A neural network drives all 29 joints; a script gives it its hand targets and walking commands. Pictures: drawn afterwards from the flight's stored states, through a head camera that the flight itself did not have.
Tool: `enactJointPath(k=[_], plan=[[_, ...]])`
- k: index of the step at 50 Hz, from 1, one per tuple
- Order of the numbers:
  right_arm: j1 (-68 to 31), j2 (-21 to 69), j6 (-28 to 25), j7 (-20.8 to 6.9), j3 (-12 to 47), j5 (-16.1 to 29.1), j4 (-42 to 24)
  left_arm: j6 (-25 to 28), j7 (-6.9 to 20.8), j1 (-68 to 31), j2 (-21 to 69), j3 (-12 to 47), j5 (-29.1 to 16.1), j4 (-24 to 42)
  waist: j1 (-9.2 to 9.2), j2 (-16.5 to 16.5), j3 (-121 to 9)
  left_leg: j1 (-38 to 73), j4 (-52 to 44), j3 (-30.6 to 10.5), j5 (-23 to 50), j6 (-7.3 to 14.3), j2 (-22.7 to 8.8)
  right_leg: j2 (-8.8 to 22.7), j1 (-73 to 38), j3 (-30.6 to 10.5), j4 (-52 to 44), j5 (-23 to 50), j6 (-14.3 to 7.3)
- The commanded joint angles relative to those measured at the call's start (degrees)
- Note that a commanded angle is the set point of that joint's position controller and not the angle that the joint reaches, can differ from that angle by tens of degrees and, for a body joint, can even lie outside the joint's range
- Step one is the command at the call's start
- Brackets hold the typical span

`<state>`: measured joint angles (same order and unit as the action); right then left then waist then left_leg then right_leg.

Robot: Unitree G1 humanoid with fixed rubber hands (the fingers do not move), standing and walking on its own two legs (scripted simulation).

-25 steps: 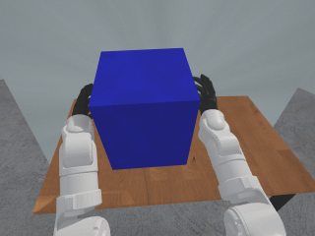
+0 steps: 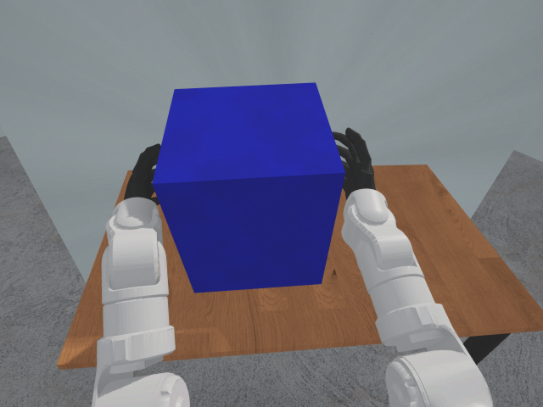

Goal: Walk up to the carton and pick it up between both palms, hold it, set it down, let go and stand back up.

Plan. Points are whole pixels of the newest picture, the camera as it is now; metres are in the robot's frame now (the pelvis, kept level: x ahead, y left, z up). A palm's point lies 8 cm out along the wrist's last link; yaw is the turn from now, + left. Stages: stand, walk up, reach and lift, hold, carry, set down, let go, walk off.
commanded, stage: hold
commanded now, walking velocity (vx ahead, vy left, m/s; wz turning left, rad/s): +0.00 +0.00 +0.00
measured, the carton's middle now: (252, 192) +0.40 +0.01 +0.14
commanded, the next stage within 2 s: set down in 0.44 s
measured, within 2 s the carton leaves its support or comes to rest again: neither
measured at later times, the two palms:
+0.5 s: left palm (141, 202) +0.35 +0.16 +0.18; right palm (357, 185) +0.35 -0.14 +0.19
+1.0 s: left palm (147, 228) +0.35 +0.16 +0.12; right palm (342, 194) +0.38 -0.13 +0.15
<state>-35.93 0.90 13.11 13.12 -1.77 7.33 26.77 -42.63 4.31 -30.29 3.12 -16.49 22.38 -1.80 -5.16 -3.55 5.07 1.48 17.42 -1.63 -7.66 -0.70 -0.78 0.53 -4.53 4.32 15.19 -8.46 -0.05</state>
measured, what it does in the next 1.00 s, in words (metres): stands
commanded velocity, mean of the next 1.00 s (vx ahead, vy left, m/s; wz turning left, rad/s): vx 0.00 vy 0.00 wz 0.00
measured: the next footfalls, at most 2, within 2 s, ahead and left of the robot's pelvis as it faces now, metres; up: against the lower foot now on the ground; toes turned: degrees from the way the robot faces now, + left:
none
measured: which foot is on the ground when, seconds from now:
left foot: down 0.00-1.00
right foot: down 0.00-1.00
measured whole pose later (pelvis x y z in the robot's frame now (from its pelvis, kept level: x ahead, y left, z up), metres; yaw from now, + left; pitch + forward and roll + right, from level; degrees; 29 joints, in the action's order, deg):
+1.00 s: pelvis +0.02 -0.01 +0.00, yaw +0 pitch -10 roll +0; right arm -31.7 1.9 -3.4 8.0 -4.6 0.2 34.3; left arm -29.3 2.3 -22.3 6.6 -16.0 22.7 -5.6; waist -0.7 -3.5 6.3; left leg 2.7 16.4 -1.6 -9.0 -1.8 -1.6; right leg -0.3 -5.5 4.4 14.5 -10.0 -0.9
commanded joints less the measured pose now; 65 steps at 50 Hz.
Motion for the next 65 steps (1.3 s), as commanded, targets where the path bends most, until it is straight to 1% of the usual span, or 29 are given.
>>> enactJointPath(k=[1, 6, 10, 12, 13, 17, 18, 22, 23, 25, 28, 29, 31, 32, 33, 35, 36, 39, 42, 43, 47, 50, 53, 55, 57, 58, 60, 63, 65], plan=[[-39.28, 26.67, -3.20, -8.81, 19.65, 2.86, -14.68, 6.43, 7.85, -40.19, 23.51, 25.00, -9.81, 9.88, -0.18, 4.81, -23.34, 4.86, -0.95, 4.89, 11.86, 0.04, 3.34, -3.26, -3.29, 3.39, -1.06, 7.03, 1.96], [-39.11, 27.11, -3.49, -8.81, 19.76, 3.05, -15.33, 6.69, 7.61, -40.51, 24.12, 25.90, -10.27, 10.96, -0.65, 5.11, -24.39, 5.83, -0.51, 4.69, 13.42, -0.28, 3.22, -3.44, -2.87, 3.45, -0.98, 7.79, 2.00], [-38.22, 26.40, -3.05, -8.92, 18.70, 2.39, -13.15, 6.40, 7.84, -39.80, 23.46, 24.63, -9.45, 9.19, -0.52, 4.78, -22.02, 4.73, -1.23, 4.72, 11.20, 0.01, 3.28, -3.29, -2.91, 3.41, -1.30, 6.23, 1.89], [-38.20, 26.22, -3.22, -8.96, 18.80, 2.53, -13.60, 6.37, 7.80, -39.54, 23.92, 25.15, -9.70, 9.67, -0.61, 5.40, -22.44, 4.88, -1.17, 4.70, 11.85, -0.25, 3.21, -3.37, -2.91, 3.45, -1.21, 6.32, 1.83], [-39.29, 26.42, -3.40, -8.95, 19.07, 2.67, -14.37, 6.44, 7.87, -40.13, 23.85, 25.36, -9.99, 9.51, -0.60, 4.95, -23.04, 4.85, -1.10, 4.71, 11.62, -0.06, 3.26, -3.32, -2.94, 3.38, -1.23, 6.49, 1.91], [-39.34, 26.80, -3.66, -8.85, 19.42, 2.86, -15.43, 6.80, 7.56, -40.54, 24.33, 26.35, -10.55, 10.67, -0.82, 5.30, -24.45, 5.83, -0.39, 4.60, 13.37, -0.35, 3.23, -3.46, -3.01, 3.53, -1.00, 7.55, 1.93], [-39.49, 26.64, -3.54, -8.95, 19.60, 2.93, -14.95, 6.64, 7.47, -39.93, 24.20, 25.83, -10.09, 10.12, -0.34, 5.28, -23.81, 5.85, -0.53, 4.53, 13.44, -0.35, 3.21, -3.57, -2.52, 3.58, -1.10, 7.02, 1.83], [-38.95, 26.49, -3.36, -8.90, 19.21, 2.69, -14.18, 6.56, 7.67, -39.56, 23.66, 24.93, -9.75, 9.38, -0.34, 4.54, -22.76, 4.87, -0.98, 4.69, 11.65, 0.08, 3.33, -3.34, -2.88, 3.35, -1.32, 6.38, 1.88], [-36.45, 22.56, -3.63, -9.03, 20.90, 3.88, -18.62, 5.82, 7.26, -35.22, 25.49, 26.69, -11.07, 13.95, 1.63, 6.43, -26.73, 6.24, -0.33, 5.51, 12.60, -0.17, 3.21, -3.87, -6.08, 2.83, -0.33, 8.57, 1.62], [-36.73, 22.26, -3.84, -9.02, 20.38, 3.42, -17.66, 6.10, 7.32, -35.78, 25.32, 26.51, -11.13, 13.17, 0.89, 6.17, -25.04, 5.56, -0.47, 5.56, 11.66, -0.38, 3.21, -3.76, -5.33, 2.91, -0.49, 7.85, 1.52], [-36.70, 22.17, -4.27, -9.47, 18.30, 1.29, -15.34, 6.32, 7.89, -35.76, 23.68, 23.80, -9.73, 9.34, 0.85, 4.63, -18.90, 2.23, -2.08, 5.77, 5.46, 0.12, 3.16, -3.17, -3.53, 3.02, -1.20, 3.77, 1.54], [-36.98, 22.54, -4.95, -9.79, 17.87, 0.41, -15.40, 6.84, 7.99, -36.81, 23.75, 23.81, -9.84, 9.65, 0.71, 4.37, -18.89, 1.51, -2.51, 5.78, 4.11, 0.21, 3.03, -3.06, -3.19, 3.28, -1.13, 2.96, 1.52], [-37.44, 23.96, -6.43, -10.30, 17.19, -1.07, -14.11, 8.26, 8.10, -38.86, 24.43, 24.33, -10.17, 9.54, 0.47, 4.29, -19.84, 1.79, -2.81, 5.79, 2.45, 0.04, 2.72, -2.78, -2.15, 3.55, -1.00, 1.59, 1.51], [-37.74, 24.43, -7.61, -10.60, 16.80, -2.08, -14.39, 9.13, 8.09, -38.68, 24.69, 24.22, -9.92, 8.98, 0.67, 4.34, -20.41, 2.03, -2.57, 5.85, 3.08, -0.15, 2.62, -2.73, -2.33, 3.84, -0.76, 1.96, 1.49], [-38.20, 25.11, -8.65, -10.90, 17.08, -2.54, -14.48, 10.07, 7.89, -39.31, 24.89, 24.17, -9.88, 9.21, 1.50, 4.29, -21.45, 2.50, -2.22, 5.98, 4.03, -0.22, 2.55, -2.75, -2.34, 4.02, -0.60, 2.36, 1.46], [-38.51, 25.45, -11.39, -11.49, 16.32, -4.15, -14.08, 12.24, 7.30, -38.47, 25.90, 24.53, -9.31, 8.46, 2.28, 4.60, -23.15, 4.03, -1.47, 6.02, 6.74, -1.00, 2.30, -3.03, -2.19, 4.54, -0.39, 3.44, 1.36], [-38.27, 25.33, -12.60, -11.91, 15.63, -4.88, -13.35, 13.07, 7.12, -36.72, 26.09, 23.72, -8.35, 6.50, 3.05, 4.70, -22.07, 3.97, -1.68, 6.02, 6.43, -1.10, 2.10, -3.02, -1.48, 4.58, -0.67, 2.51, 1.19], [-34.60, 24.77, -15.58, -12.86, 14.05, -6.96, -8.86, 14.86, 7.10, -30.93, 26.02, 22.05, -5.59, 1.62, 3.97, 3.90, -18.18, 3.43, -2.86, 6.37, 5.69, -1.05, 1.90, -2.99, -1.40, 4.81, -1.46, 0.97, 1.00], [-31.79, 23.21, -17.87, -13.06, 13.93, -7.91, -6.10, 16.32, 6.94, -27.77, 26.34, 21.94, -4.53, 0.75, 4.31, 3.91, -17.16, 4.27, -3.01, 6.67, 8.62, -1.11, 1.83, -3.03, -2.13, 4.88, -2.04, 2.83, 0.96], [-30.82, 22.96, -18.34, -12.94, 13.78, -8.16, -4.94, 16.70, 6.90, -27.12, 26.51, 22.49, -4.61, 1.06, 3.95, 3.71, -16.62, 4.72, -3.02, 6.83, 9.65, -1.22, 1.75, -3.07, -2.30, 5.04, -2.08, 3.64, 0.99], [-30.85, 23.31, -21.56, -12.10, 15.32, -7.71, -5.74, 19.70, 5.61, -29.25, 27.96, 26.70, -6.90, 6.00, 2.80, 4.75, -21.39, 7.50, -0.54, 6.68, 18.06, -2.53, 1.85, -3.30, -3.59, 5.11, -1.46, 10.77, 1.02], [-32.04, 24.56, -23.66, -11.44, 18.34, -6.66, -7.85, 22.48, 3.64, -30.35, 29.07, 30.80, -8.94, 10.71, 3.31, 6.52, -28.04, 8.94, 2.22, 6.32, 25.99, -3.65, 2.20, -3.22, -5.18, 4.54, -0.03, 19.49, 1.15], [-31.19, 25.33, -24.45, -10.73, 21.24, -5.61, -10.01, 24.22, 2.09, -28.88, 29.58, 34.05, -10.65, 12.91, 3.29, 6.80, -31.23, 7.89, 3.61, 5.54, 29.06, -4.17, 2.27, -2.80, -7.25, 3.57, 1.26, 26.59, 1.52], [-29.96, 25.59, -24.43, -10.26, 22.36, -5.02, -10.56, 24.72, 1.49, -27.88, 29.47, 34.85, -10.98, 13.73, 2.94, 6.47, -31.55, 6.44, 3.37, 5.31, 28.17, -4.07, 2.42, -2.44, -8.72, 2.93, 1.80, 29.30, 1.95], [-29.10, 25.52, -23.70, -10.07, 22.37, -4.87, -9.08, 24.67, 1.19, -27.39, 28.47, 34.07, -10.81, 12.59, 3.01, 5.87, -30.13, 4.19, 2.37, 5.17, 24.51, -3.53, 2.60, -1.71, -9.31, 2.37, 2.05, 29.35, 2.46], [-28.66, 25.51, -23.20, -9.97, 22.36, -4.78, -8.46, 24.43, 1.36, -26.86, 28.41, 33.60, -10.82, 11.56, 2.92, 4.88, -28.98, 3.63, 1.91, 5.13, 22.77, -3.12, 2.69, -1.37, -9.51, 2.09, 2.06, 29.66, 2.85], [-28.22, 24.89, -22.53, -9.99, 21.72, -5.08, -6.46, 24.07, 1.84, -26.47, 27.61, 31.51, -9.97, 9.27, 2.94, 3.67, -26.07, 1.71, 0.44, 5.11, 18.33, -2.44, 2.73, -0.82, -9.77, 1.74, 1.88, 27.81, 3.30], [-28.56, 24.77, -22.07, -10.09, 21.28, -5.17, -5.23, 23.64, 2.67, -25.26, 27.16, 28.46, -8.86, 6.16, 3.75, 1.62, -23.91, 1.36, -0.74, 5.05, 15.79, -1.64, 2.71, -0.64, -9.65, 1.69, 1.47, 26.42, 3.86], [-29.21, 24.38, -22.02, -10.46, 20.49, -5.21, -3.54, 23.55, 2.89, -25.42, 26.78, 26.39, -7.99, 4.82, 4.58, 1.33, -22.73, 1.24, -1.38, 5.15, 15.14, -1.47, 2.50, -0.90, -8.98, 1.77, 1.22, 24.63, 3.81]])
